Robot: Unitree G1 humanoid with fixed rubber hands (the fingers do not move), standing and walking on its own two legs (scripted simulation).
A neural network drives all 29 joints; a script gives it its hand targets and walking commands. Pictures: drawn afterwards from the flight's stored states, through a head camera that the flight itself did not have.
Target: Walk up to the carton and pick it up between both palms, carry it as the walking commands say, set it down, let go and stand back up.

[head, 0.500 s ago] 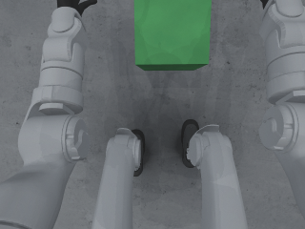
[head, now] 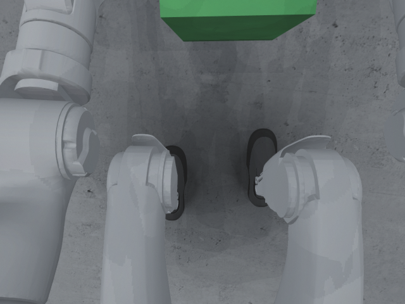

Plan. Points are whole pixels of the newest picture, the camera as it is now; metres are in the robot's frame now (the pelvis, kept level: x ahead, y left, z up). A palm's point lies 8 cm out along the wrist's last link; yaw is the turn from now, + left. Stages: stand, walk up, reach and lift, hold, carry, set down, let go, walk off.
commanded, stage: reach and lift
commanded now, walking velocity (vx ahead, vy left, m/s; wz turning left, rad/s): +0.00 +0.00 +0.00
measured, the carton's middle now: out of the picture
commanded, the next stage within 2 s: none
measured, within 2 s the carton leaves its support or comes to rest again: leaves its support in 1.78 s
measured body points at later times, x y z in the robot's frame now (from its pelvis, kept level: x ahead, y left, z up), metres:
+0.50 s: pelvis +0.01 +0.00 -0.04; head +0.40 -0.02 +0.18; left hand +0.60 +0.15 -0.22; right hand +0.61 -0.22 -0.21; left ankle +0.11 +0.12 -0.37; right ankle +0.15 -0.11 -0.37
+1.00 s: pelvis +0.01 +0.00 -0.03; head +0.39 -0.01 +0.19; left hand +0.60 +0.11 -0.21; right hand +0.60 -0.19 -0.20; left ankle +0.11 +0.12 -0.37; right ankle +0.15 -0.11 -0.37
